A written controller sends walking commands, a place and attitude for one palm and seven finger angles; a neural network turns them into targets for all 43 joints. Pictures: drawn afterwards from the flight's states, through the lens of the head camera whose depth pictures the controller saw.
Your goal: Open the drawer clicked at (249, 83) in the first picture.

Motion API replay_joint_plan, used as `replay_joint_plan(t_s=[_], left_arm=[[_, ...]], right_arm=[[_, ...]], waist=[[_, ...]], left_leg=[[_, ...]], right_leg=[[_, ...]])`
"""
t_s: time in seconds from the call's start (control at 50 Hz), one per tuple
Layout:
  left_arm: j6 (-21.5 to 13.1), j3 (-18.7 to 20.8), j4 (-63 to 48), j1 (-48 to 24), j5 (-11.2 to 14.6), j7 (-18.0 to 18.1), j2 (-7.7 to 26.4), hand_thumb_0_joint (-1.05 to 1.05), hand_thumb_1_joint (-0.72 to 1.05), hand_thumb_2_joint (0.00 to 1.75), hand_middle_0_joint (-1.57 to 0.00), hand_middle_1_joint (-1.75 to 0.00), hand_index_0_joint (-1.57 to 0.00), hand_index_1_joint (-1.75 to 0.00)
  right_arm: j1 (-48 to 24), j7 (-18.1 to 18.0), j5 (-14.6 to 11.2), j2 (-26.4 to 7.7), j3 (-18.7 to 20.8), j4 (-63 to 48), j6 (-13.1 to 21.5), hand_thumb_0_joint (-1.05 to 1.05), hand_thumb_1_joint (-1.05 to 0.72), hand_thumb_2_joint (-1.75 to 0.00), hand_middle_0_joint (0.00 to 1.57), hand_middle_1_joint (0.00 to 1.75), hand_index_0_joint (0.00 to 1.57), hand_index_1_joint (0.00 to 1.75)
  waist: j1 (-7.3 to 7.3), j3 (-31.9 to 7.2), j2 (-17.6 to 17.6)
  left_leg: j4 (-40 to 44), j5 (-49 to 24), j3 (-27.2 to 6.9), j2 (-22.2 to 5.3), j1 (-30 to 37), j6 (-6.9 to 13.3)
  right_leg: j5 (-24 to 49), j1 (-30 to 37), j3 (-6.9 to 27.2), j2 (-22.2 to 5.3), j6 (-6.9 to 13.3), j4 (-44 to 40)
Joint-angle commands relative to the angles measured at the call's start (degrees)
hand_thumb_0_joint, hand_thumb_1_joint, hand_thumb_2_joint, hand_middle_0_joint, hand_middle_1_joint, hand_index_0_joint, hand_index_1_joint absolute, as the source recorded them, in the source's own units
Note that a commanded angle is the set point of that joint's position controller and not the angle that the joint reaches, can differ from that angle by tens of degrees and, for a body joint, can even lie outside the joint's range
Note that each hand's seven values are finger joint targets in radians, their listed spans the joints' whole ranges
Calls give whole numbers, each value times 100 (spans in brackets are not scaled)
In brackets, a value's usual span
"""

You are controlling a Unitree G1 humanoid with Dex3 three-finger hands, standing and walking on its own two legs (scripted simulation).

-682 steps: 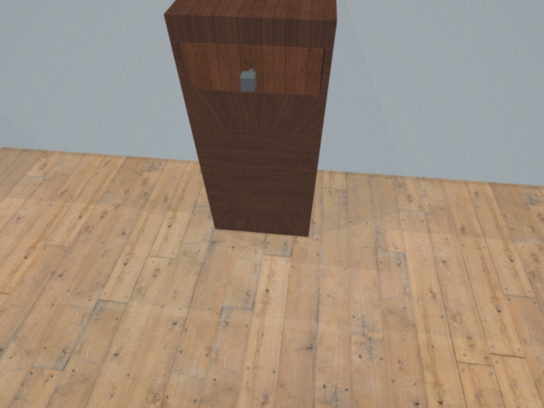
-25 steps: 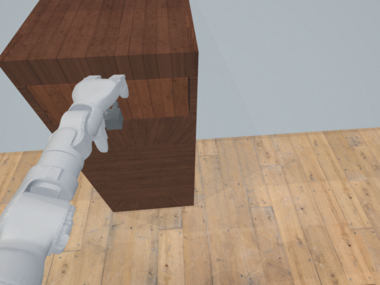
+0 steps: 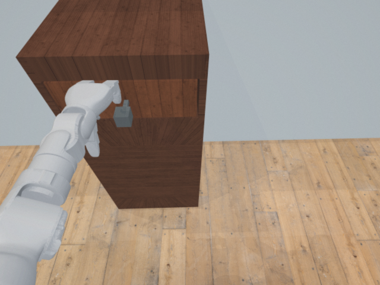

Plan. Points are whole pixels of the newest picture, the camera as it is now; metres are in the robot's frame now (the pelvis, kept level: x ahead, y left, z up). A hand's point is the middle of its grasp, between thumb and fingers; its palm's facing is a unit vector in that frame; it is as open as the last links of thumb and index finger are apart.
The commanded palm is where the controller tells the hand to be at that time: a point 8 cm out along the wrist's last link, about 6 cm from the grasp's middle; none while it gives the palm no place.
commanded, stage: move the hooked fingers above the handle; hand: left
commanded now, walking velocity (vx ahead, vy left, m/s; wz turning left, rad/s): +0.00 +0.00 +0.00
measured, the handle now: (124, 111) +0.53 +0.19 +0.03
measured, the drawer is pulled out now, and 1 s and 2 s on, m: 0.00 0.00 0.00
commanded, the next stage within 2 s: lower the fingers behind the handle in 0.32 s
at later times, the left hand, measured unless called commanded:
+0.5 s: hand (94, 106) +0.48 +0.23 +0.10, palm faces -0.10 +0.01 -1.00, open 13.6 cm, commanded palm +0.45 +0.24 +0.15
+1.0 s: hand (95, 111) +0.49 +0.25 +0.07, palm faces -0.02 +0.00 -1.00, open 13.6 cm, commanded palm +0.46 +0.24 +0.11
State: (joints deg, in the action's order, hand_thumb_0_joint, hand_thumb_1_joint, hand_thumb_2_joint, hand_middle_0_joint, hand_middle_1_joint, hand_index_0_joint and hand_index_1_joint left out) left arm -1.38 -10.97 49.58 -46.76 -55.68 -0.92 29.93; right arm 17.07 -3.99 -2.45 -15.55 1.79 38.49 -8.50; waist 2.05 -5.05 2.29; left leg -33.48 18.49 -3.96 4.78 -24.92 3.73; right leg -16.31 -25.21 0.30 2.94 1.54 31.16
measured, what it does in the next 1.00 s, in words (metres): stands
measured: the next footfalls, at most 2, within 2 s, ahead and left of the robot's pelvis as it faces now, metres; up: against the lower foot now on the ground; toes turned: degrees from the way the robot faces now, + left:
none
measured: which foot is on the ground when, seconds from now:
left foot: down 0.00-1.00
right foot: down 0.00-1.00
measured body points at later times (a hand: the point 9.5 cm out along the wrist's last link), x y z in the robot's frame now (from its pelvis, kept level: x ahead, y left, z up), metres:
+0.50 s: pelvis -0.01 +0.00 +0.00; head +0.05 -0.02 +0.45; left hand +0.48 +0.23 +0.15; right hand +0.03 -0.26 -0.14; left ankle -0.03 +0.08 -0.73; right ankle -0.02 -0.11 -0.73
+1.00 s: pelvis +0.00 +0.01 -0.01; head +0.07 +0.01 +0.43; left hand +0.49 +0.24 +0.12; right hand +0.03 -0.26 -0.14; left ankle -0.03 +0.08 -0.73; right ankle -0.02 -0.11 -0.73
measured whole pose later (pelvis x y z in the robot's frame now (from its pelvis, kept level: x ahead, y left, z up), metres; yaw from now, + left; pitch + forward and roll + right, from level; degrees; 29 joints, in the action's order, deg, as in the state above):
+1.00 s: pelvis +0.00 +0.01 -0.01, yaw -3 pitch +16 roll -2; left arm 0.6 -2.9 59.8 -50.6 -60.4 11.8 31.1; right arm 19.1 -2.1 -1.2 -14.9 1.8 38.7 -7.7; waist 4.4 -8.0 3.2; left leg -40.0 21.0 -1.3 4.1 -35.2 4.6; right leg -17.4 -35.7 2.3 3.8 0.6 36.8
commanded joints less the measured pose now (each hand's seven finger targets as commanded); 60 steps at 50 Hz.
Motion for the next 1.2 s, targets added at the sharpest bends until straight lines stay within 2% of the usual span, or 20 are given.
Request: replay_joint_plan(t_s=[0.0,0.06,0.16,0.2,0.26,0.3,0.32,0.42,0.46,0.52,0.56,0.62,0.68,0.76,0.8,0.88,0.94,1.02,1.08,1.18], left_arm=[[-734,821,-1411,-3480,-44,530,1292,0,-50,30,-30,-120,-30,-120],[-800,1987,-1578,-3597,-245,1270,2600,0,-50,30,-30,-120,-30,-120],[210,1931,-507,-2941,-507,1914,2555,0,-50,30,-30,-120,-30,-120],[706,1576,160,-2549,-470,1690,2135,0,-50,30,-30,-120,-30,-120],[878,1930,317,-2411,-335,1342,2727,0,-50,30,-30,-120,-30,-120],[945,1617,418,-2331,-347,1146,2417,0,-50,30,-30,-120,-30,-120],[926,1579,512,-2206,-379,1046,2377,0,-50,30,-30,-120,-30,-120],[337,1557,242,-1696,-417,613,2305,0,-50,30,-30,-120,-30,-120],[12,1453,38,-1760,-415,509,2179,0,-50,30,-30,-120,-30,-120],[-572,1268,-680,-2240,-363,552,1916,0,-50,30,-30,-120,-30,-120],[-998,1203,-1427,-2781,-263,691,1778,0,-50,30,-30,-120,-30,-120],[-1272,1113,-1764,-3191,-235,1042,1558,0,-50,30,-30,-120,-30,-120],[-1138,1417,-1368,-3159,-242,1499,1803,0,-50,30,-30,-120,-30,-120],[-450,1392,-395,-2995,-356,1928,1751,0,-50,30,-30,-120,-30,-120],[-51,1291,-45,-2956,-438,1947,1631,0,-50,30,-30,-120,-30,-120],[378,1022,323,-2750,-503,1561,1430,0,-50,30,-30,-120,-30,-120],[219,1219,257,-2497,-445,1231,1642,0,-50,30,-30,-120,-30,-120],[42,831,461,-1952,-398,944,1121,0,-50,30,-30,-120,-30,-120],[-546,1323,-446,-2105,-398,990,1619,0,-50,30,-30,-120,-30,-120],[-994,1778,-947,-2339,-491,1635,1909,0,-50,30,-30,-120,-30,-120]], right_arm=[[343,-86,70,-734,272,-434,218,0,-90,-90,20,30,20,30],[333,-87,170,-707,243,-531,281,0,-90,-90,20,30,20,30],[146,45,178,-680,170,-503,199,0,-90,-90,20,30,20,30],[209,98,151,-747,200,-461,130,0,-90,-90,20,30,20,30],[148,14,67,-823,126,-497,-62,0,-90,-90,20,30,20,30],[60,-65,12,-798,100,-555,-121,0,-90,-90,20,30,20,30],[57,-88,-15,-809,87,-552,-132,0,-90,-90,20,30,20,30],[128,-191,-14,-831,127,-742,-84,0,-90,-90,20,30,20,30],[206,-217,-23,-854,169,-786,-16,0,-90,-90,20,30,20,30],[349,-209,12,-832,269,-761,123,0,-90,-90,20,30,20,30],[478,-182,64,-783,370,-712,206,0,-90,-90,20,30,20,30],[635,-132,122,-764,458,-503,309,0,-90,-90,20,30,20,30],[730,-46,160,-823,473,-295,358,0,-90,-90,20,30,20,30],[699,85,174,-857,386,-193,333,0,-90,-90,20,30,20,30],[713,159,188,-877,388,-174,320,0,-90,-90,20,30,20,30],[775,167,150,-911,363,-324,209,0,-90,-90,20,30,20,30],[820,97,161,-945,365,-393,140,0,-90,-90,20,30,20,30],[737,42,111,-904,302,-468,89,0,-90,-90,20,30,20,30],[779,19,182,-842,357,-552,119,0,-90,-90,20,30,20,30],[823,76,282,-799,424,-449,185,0,-90,-90,20,30,20,30]], waist=[[375,-1705,291],[-1,-2677,544],[-157,-2845,321],[-75,-2678,66],[-157,-2547,-636],[-84,-2184,-863],[-82,-1921,-946],[-111,-1831,-685],[26,-1694,-665],[213,-1741,-131],[294,-2110,241],[442,-2351,698],[424,-2387,637],[356,-2304,513],[312,-2387,568],[324,-2711,135],[312,-2762,-233],[371,-1706,-539],[161,-2324,76],[175,-2558,456]], left_leg=[[15,-1832,46,-255,976,-132],[-112,-2198,93,-195,641,-198],[-140,-2699,328,-233,124,-291],[-63,-2639,432,-294,129,-260],[121,-2354,500,-281,-216,-166],[267,-2001,537,-271,-352,-129],[328,-1867,531,-283,-395,-121],[369,-1738,546,-313,-189,-61],[315,-1584,526,-326,-125,-24],[160,-1566,429,-333,239,-10],[8,-1783,308,-330,681,-18],[-252,-2127,146,-342,1168,-130],[-367,-2103,60,-335,1014,-209],[-365,-2039,94,-303,473,-259],[-386,-2261,131,-339,491,-308],[-458,-2672,203,-380,497,-226],[-480,-2994,203,-404,487,-142],[-314,-2193,241,-395,33,-80],[-420,-2654,183,-411,443,-107],[-691,-3159,16,-477,622,-298]], right_leg=[[1013,-34,73,-56,163,-77],[1417,535,104,-49,197,259],[2069,1010,18,-36,148,438],[2178,1063,5,-43,93,298],[2377,1681,139,-109,13,115],[2215,1696,143,-149,-18,-15],[2052,1586,123,-149,-11,-89],[1924,1514,192,-150,19,-163],[1732,1254,220,-137,10,-204],[1410,674,227,-102,45,-168],[1280,377,231,-55,65,-104],[1106,-323,123,10,110,98],[969,-593,28,46,138,244],[969,-586,-87,53,159,395],[1105,-553,-127,66,164,433],[1634,-69,-70,74,106,418],[2001,244,10,65,72,368],[1551,-76,-21,42,64,214],[1610,-17,55,51,117,365],[1400,-636,-45,128,139,667]])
